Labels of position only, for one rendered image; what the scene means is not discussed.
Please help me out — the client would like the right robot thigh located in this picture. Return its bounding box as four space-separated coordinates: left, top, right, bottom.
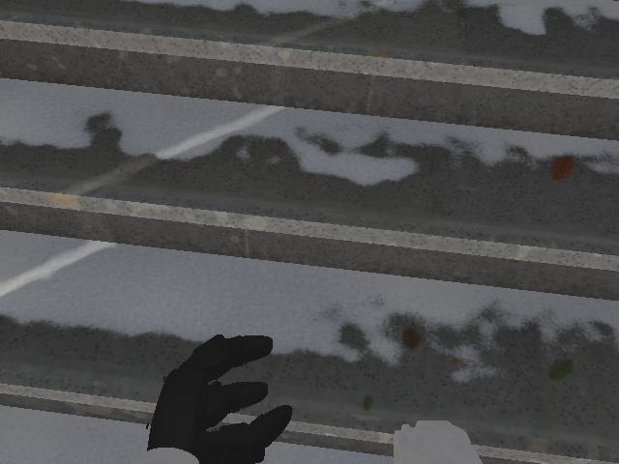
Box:
394 420 483 464

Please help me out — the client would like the left robot hand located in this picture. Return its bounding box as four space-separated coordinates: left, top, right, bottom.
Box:
146 334 293 464

